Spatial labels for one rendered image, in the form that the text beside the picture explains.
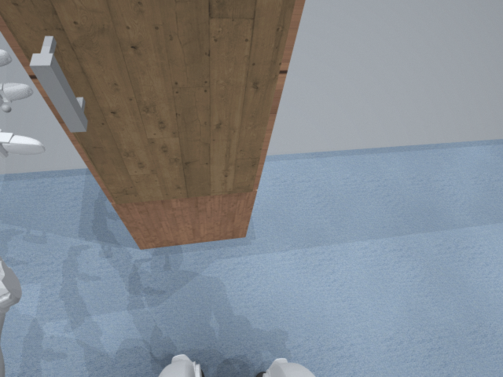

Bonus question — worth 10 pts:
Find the robot left hand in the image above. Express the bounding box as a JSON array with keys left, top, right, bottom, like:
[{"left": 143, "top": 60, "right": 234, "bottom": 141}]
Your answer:
[{"left": 0, "top": 49, "right": 45, "bottom": 159}]

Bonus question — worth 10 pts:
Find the handle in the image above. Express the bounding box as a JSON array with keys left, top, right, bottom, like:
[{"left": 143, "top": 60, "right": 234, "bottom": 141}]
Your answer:
[{"left": 29, "top": 36, "right": 88, "bottom": 133}]

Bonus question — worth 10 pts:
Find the left robot thigh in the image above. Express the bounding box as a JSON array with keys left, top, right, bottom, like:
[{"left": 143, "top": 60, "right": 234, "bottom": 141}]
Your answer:
[{"left": 158, "top": 361, "right": 202, "bottom": 377}]

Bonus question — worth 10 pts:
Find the right robot shin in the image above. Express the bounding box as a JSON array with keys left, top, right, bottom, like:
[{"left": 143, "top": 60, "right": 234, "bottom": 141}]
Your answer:
[{"left": 269, "top": 358, "right": 288, "bottom": 369}]

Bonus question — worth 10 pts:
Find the cupboard door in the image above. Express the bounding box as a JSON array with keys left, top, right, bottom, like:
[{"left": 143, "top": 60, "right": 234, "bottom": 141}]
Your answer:
[{"left": 0, "top": 0, "right": 296, "bottom": 204}]

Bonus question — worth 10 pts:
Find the robot left upper arm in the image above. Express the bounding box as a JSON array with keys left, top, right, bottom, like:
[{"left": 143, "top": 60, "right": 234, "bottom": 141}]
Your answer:
[{"left": 0, "top": 256, "right": 22, "bottom": 377}]

